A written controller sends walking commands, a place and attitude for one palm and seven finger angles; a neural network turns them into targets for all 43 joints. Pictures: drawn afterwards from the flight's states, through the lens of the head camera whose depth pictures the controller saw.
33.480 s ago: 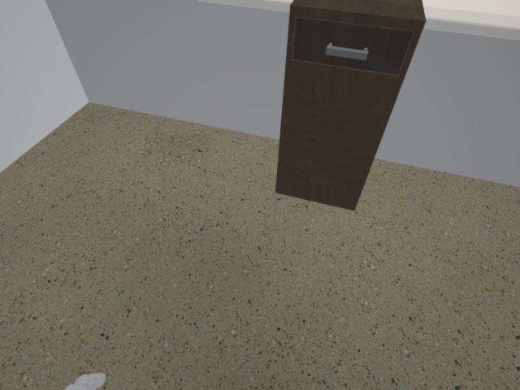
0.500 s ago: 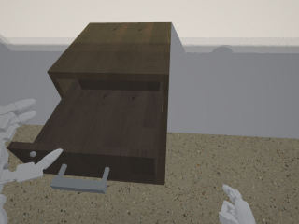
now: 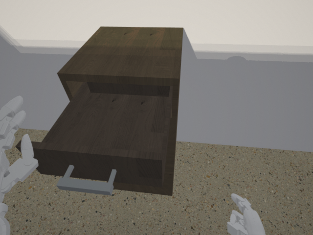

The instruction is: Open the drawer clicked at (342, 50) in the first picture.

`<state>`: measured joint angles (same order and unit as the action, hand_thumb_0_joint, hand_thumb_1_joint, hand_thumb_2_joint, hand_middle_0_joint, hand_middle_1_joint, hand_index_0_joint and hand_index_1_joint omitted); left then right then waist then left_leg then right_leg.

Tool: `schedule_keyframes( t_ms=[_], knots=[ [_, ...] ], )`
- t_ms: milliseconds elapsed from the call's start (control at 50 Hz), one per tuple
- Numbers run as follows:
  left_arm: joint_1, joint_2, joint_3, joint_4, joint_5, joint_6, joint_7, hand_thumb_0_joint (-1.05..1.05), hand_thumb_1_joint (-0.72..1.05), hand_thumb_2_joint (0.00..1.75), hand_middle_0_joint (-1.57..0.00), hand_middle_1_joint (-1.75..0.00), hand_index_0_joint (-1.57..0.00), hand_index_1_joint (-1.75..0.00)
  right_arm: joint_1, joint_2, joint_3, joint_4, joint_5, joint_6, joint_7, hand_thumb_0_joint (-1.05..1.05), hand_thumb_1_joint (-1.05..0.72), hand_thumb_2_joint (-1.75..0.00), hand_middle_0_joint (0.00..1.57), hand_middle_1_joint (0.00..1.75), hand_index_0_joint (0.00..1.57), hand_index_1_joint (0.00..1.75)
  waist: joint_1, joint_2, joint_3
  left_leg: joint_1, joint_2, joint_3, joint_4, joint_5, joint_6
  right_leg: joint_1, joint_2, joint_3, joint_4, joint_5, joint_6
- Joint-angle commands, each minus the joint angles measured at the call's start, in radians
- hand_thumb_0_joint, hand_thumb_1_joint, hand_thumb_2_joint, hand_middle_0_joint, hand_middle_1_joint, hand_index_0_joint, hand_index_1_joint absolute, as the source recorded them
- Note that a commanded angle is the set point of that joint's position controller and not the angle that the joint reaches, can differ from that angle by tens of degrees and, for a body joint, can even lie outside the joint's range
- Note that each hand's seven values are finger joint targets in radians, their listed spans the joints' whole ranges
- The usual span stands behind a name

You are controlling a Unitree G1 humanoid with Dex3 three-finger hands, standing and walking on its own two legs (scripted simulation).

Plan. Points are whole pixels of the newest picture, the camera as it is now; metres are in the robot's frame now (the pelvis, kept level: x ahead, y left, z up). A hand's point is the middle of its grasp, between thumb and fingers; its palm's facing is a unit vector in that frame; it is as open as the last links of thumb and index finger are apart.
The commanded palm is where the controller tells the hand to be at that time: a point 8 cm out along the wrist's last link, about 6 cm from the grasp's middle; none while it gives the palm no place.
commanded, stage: step back with the hand held close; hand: left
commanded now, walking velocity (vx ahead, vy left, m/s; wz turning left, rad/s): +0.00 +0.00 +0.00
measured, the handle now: (88, 178) +0.24 +0.21 +0.03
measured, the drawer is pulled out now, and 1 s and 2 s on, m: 0.29 0.29 0.29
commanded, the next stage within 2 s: stop stepping back and stand still in 1.20 s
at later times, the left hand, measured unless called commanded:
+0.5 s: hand (29, 167) +0.17 +0.24 +0.20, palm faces +0.27 -0.77 -0.58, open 7.4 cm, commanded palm +0.10 +0.29 +0.22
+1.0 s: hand out of the picture +0.10 +0.25 +0.20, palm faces +0.40 -0.80 -0.45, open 7.4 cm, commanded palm +0.02 +0.30 +0.22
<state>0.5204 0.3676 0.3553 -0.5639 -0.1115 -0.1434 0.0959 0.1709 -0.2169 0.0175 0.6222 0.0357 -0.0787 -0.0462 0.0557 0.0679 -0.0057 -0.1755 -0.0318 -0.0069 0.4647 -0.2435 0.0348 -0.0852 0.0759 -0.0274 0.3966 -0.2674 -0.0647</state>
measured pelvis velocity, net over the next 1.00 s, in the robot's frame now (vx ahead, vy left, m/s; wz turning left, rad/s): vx -0.11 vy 0.02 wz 0.01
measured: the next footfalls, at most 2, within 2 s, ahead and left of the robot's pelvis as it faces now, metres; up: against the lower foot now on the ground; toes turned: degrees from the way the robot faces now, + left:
left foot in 0.94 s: -0.03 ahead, +0.14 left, +0.00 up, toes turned +0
right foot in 1.18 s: -0.14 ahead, -0.11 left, +0.00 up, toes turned -4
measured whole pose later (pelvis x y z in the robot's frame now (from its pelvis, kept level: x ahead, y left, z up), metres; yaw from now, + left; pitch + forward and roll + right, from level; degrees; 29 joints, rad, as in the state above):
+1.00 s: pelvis -0.11 +0.02 -0.02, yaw +1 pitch +1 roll +0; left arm 0.54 0.48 0.51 -0.73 -0.06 -0.26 0.14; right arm 0.21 -0.20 -0.01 0.60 0.00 -0.07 -0.04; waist -0.03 -0.08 0.03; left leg -0.38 0.00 0.00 0.62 -0.24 0.01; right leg -0.45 0.01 -0.04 0.71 -0.32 -0.02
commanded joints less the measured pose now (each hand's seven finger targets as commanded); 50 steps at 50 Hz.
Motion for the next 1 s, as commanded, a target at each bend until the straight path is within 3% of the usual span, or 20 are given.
schedule_keyframes(
  t_ms=[0, 20, 40, 60, 100, 160, 320, 400, 500, 620, 680, 740, 780, 800, 820, 880, 900, 920, 940, 980],
  knots=[
    [-0.083, 0.177, 0.122, -0.220, 0.000, -0.069, 0.019, 0.00, 0.90, 0.90, -0.20, -0.30, -0.20, -0.30, -0.149, -0.099, -0.035, -0.171, -0.001, -0.065, -0.009, 0.00, -0.90, -0.90, 0.20, 0.30, 0.20, 0.30, -0.001, 0.039, -0.057, 0.094, 0.064, -0.027, -0.050, 0.151, -0.014, -0.097, -0.090, 0.030, -0.089, 0.156, 0.031],
    [-0.077, 0.172, 0.116, -0.201, 0.001, -0.072, 0.021, 0.00, 0.90, 0.90, -0.20, -0.30, -0.20, -0.30, -0.144, -0.097, -0.035, -0.164, -0.004, -0.063, -0.009, 0.00, -0.90, -0.90, 0.20, 0.30, 0.20, 0.30, -0.005, 0.020, -0.048, 0.090, 0.061, -0.028, -0.054, 0.137, -0.013, -0.104, -0.090, 0.024, -0.095, 0.139, 0.033],
    [-0.235, 0.351, 0.292, -0.316, 0.015, -0.114, 0.029, 0.00, 0.90, 0.90, -0.20, -0.30, -0.20, -0.30, -0.095, -0.117, -0.039, -0.205, 0.006, -0.054, -0.003, 0.00, -0.90, -0.90, 0.20, 0.30, 0.20, 0.30, -0.034, 0.009, 0.028, 0.021, 0.072, -0.068, -0.016, 0.065, 0.018, -0.198, -0.147, 0.173, -0.147, 0.164, 0.031],
    [-0.157, 0.273, 0.242, -0.199, 0.017, -0.125, 0.018, 0.00, 0.90, 0.90, -0.20, -0.30, -0.20, -0.30, -0.090, -0.105, -0.038, -0.168, -0.004, -0.048, -0.002, 0.00, -0.90, -0.90, 0.20, 0.30, 0.20, 0.30, -0.046, -0.083, 0.022, 0.024, 0.062, -0.076, 0.020, 0.050, 0.022, -0.202, -0.170, 0.184, -0.167, 0.170, 0.031],
    [-0.121, 0.239, 0.204, -0.181, 0.029, -0.125, 0.010, 0.00, 0.90, 0.90, -0.20, -0.30, -0.20, -0.30, -0.101, -0.112, -0.046, -0.186, -0.001, -0.046, 0.003, 0.00, -0.90, -0.90, 0.20, 0.30, 0.20, 0.30, -0.050, -0.111, 0.011, 0.034, 0.054, -0.066, 0.057, 0.073, 0.015, -0.218, -0.200, 0.216, -0.161, 0.259, 0.030],
    [-0.023, 0.182, 0.158, -0.128, 0.034, -0.127, 0.002, 0.00, 0.90, 0.90, -0.20, -0.30, -0.20, -0.30, -0.089, -0.125, -0.058, -0.191, 0.004, -0.033, 0.010, 0.00, -0.90, -0.90, 0.20, 0.30, 0.20, 0.30, -0.056, -0.065, -0.055, 0.026, 0.071, -0.055, 0.059, 0.139, 0.015, -0.179, -0.207, 0.172, -0.102, 0.300, 0.042],
    [0.110, 0.273, 0.261, -0.332, 0.033, -0.146, 0.025, 0.00, 0.90, 0.90, -0.20, -0.30, -0.20, -0.30, -0.097, -0.122, -0.072, -0.239, 0.000, -0.002, 0.003, 0.00, -0.90, -0.90, 0.20, 0.30, 0.20, 0.30, -0.046, -0.024, -0.204, -0.045, 0.140, -0.109, 0.000, 0.371, 0.025, -0.066, -0.148, 0.094, 0.064, 0.353, 0.048],
    [0.134, 0.299, 0.299, -0.369, 0.028, -0.145, 0.037, 0.00, 0.90, 0.90, -0.20, -0.30, -0.20, -0.30, -0.090, -0.122, -0.079, -0.243, -0.001, -0.006, -0.005, 0.00, -0.90, -0.90, 0.20, 0.30, 0.20, 0.30, -0.047, 0.023, -0.209, -0.088, 0.164, -0.128, -0.012, 0.349, 0.023, -0.077, -0.135, 0.094, 0.104, 0.285, 0.043],
    [0.136, 0.272, 0.300, -0.326, 0.025, -0.140, 0.040, 0.00, 0.90, 0.90, -0.20, -0.30, -0.20, -0.30, -0.070, -0.119, -0.080, -0.224, -0.015, -0.019, -0.005, 0.00, -0.90, -0.90, 0.20, 0.30, 0.20, 0.30, -0.049, 0.080, -0.166, -0.156, 0.225, -0.160, -0.075, 0.297, 0.042, -0.116, -0.095, 0.061, 0.191, 0.025, 0.053],
    [0.048, 0.228, 0.251, -0.304, 0.041, -0.134, 0.042, 0.00, 0.90, 0.90, -0.20, -0.30, -0.20, -0.30, -0.042, -0.132, -0.068, -0.212, -0.027, -0.044, -0.005, 0.00, -0.90, -0.90, 0.20, 0.30, 0.20, 0.30, -0.063, 0.035, -0.090, -0.311, 0.257, -0.179, -0.109, 0.035, 0.066, -0.090, -0.083, 0.048, 0.223, -0.069, 0.061],
    [0.018, 0.226, 0.241, -0.294, 0.045, -0.132, 0.041, 0.00, 0.90, 0.90, -0.20, -0.30, -0.20, -0.30, -0.053, -0.131, -0.062, -0.225, -0.014, -0.053, -0.002, 0.00, -0.90, -0.90, 0.20, 0.30, 0.20, 0.30, -0.066, -0.049, -0.082, -0.370, 0.200, -0.144, -0.036, -0.146, 0.047, -0.080, -0.139, 0.111, 0.145, 0.027, 0.044],
    [-0.012, 0.227, 0.212, -0.312, 0.044, -0.141, 0.051, 0.00, 0.90, 0.90, -0.20, -0.30, -0.20, -0.30, -0.035, -0.119, -0.065, -0.220, -0.010, -0.053, 0.003, 0.00, -0.90, -0.90, 0.20, 0.30, 0.20, 0.30, -0.082, -0.188, -0.054, -0.235, 0.056, -0.067, 0.247, -0.240, -0.008, -0.333, -0.317, 0.335, -0.119, -0.216, -0.045],
    [-0.020, 0.238, 0.206, -0.325, 0.044, -0.149, 0.061, 0.00, 0.90, 0.90, -0.20, -0.30, -0.20, -0.30, -0.046, -0.106, -0.062, -0.198, -0.015, -0.049, 0.007, 0.00, -0.90, -0.90, 0.20, 0.30, 0.20, 0.30, -0.079, -0.221, -0.061, -0.156, 0.021, -0.037, 0.496, -0.218, -0.031, -0.425, -0.421, 0.369, -0.193, -0.232, -0.101],
    [-0.027, 0.269, 0.243, -0.341, 0.048, -0.151, 0.068, 0.00, 0.90, 0.90, -0.20, -0.30, -0.20, -0.30, -0.059, -0.109, -0.059, -0.199, -0.021, -0.048, 0.007, 0.00, -0.90, -0.90, 0.20, 0.30, 0.20, 0.30, -0.079, -0.193, -0.082, -0.166, 0.026, -0.047, 0.502, -0.226, -0.030, -0.397, -0.418, 0.355, -0.169, -0.118, -0.116],
    [-0.012, 0.248, 0.228, -0.331, 0.045, -0.150, 0.068, 0.00, 0.90, 0.90, -0.20, -0.30, -0.20, -0.30, -0.055, -0.084, -0.043, -0.200, -0.021, -0.043, 0.006, 0.00, -0.90, -0.90, 0.20, 0.30, 0.20, 0.30, -0.083, -0.195, -0.082, -0.198, 0.050, -0.059, 0.415, -0.233, -0.025, -0.319, -0.405, 0.273, -0.113, -0.011, -0.103],
    [0.006, 0.264, 0.247, -0.346, 0.046, -0.158, 0.075, 0.00, 0.90, 0.90, -0.20, -0.30, -0.20, -0.30, -0.049, -0.088, -0.034, -0.192, -0.020, -0.031, -0.005, 0.00, -0.90, -0.90, 0.20, 0.30, 0.20, 0.30, -0.086, -0.035, -0.055, -0.148, 0.067, -0.034, -0.016, -0.055, -0.016, -0.266, -0.261, 0.127, 0.054, 0.126, -0.009],
    [-0.006, 0.289, 0.270, -0.379, 0.047, -0.166, 0.076, 0.00, 0.90, 0.90, -0.20, -0.30, -0.20, -0.30, -0.068, -0.120, -0.052, -0.195, -0.027, -0.036, -0.012, 0.00, -0.90, -0.90, 0.20, 0.30, 0.20, 0.30, -0.077, 0.117, -0.054, -0.170, 0.178, -0.159, -0.139, 0.085, 0.016, -0.262, -0.165, 0.073, 0.207, 0.137, 0.036],
    [-0.009, 0.265, 0.260, -0.410, 0.052, -0.183, 0.076, 0.00, 0.90, 0.90, -0.20, -0.30, -0.20, -0.30, -0.067, -0.104, -0.055, -0.202, -0.037, -0.045, -0.009, 0.00, -0.90, -0.90, 0.20, 0.30, 0.20, 0.30, -0.064, 0.227, -0.098, -0.183, 0.309, -0.286, -0.109, 0.377, 0.064, -0.244, -0.100, 0.021, 0.349, 0.040, 0.064],
    [-0.006, 0.268, 0.270, -0.400, 0.048, -0.187, 0.072, 0.00, 0.90, 0.90, -0.20, -0.30, -0.20, -0.30, -0.043, -0.090, -0.062, -0.187, -0.045, -0.062, 0.001, 0.00, -0.90, -0.90, 0.20, 0.30, 0.20, 0.30, -0.068, 0.201, -0.135, -0.127, 0.347, -0.243, -0.070, 0.593, 0.082, -0.287, -0.080, 0.043, 0.444, -0.126, 0.062],
    [0.043, 0.266, 0.294, -0.388, 0.043, -0.193, 0.055, 0.00, 0.90, 0.90, -0.20, -0.30, -0.20, -0.30, -0.018, -0.096, -0.083, -0.181, -0.052, -0.074, 0.014, 0.00, -0.90, -0.90, 0.20, 0.30, 0.20, 0.30, -0.058, 0.206, -0.167, -0.213, 0.347, -0.207, -0.085, 0.471, 0.099, -0.242, -0.075, 0.051, 0.560, -0.245, 0.071]
  ],
)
